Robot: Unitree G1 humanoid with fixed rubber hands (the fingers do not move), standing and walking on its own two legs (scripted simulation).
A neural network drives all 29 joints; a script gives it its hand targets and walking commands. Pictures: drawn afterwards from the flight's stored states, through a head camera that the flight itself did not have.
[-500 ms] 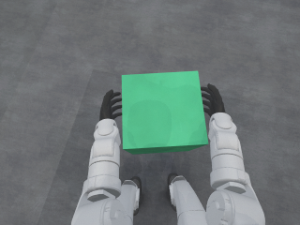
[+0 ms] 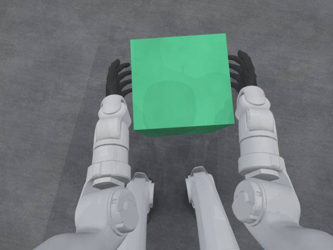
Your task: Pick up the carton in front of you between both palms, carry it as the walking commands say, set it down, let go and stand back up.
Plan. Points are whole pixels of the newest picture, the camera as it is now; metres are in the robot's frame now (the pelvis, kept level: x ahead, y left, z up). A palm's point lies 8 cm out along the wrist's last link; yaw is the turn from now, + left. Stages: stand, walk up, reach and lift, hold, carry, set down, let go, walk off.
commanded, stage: set down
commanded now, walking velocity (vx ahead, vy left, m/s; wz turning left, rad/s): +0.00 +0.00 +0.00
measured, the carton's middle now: (178, 95) +0.47 -0.05 -0.18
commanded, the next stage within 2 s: none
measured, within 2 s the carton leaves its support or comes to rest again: rests again in 1.18 s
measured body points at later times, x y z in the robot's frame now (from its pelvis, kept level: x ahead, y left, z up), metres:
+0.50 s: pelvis -0.03 +0.01 -0.12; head +0.30 -0.04 +0.18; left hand +0.50 +0.07 -0.25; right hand +0.49 -0.23 -0.24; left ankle +0.07 +0.14 -0.57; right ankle +0.07 -0.11 -0.57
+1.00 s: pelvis -0.03 +0.00 -0.20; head +0.35 -0.06 +0.04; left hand +0.53 +0.06 -0.38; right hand +0.52 -0.24 -0.37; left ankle +0.07 +0.14 -0.56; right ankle +0.07 -0.11 -0.56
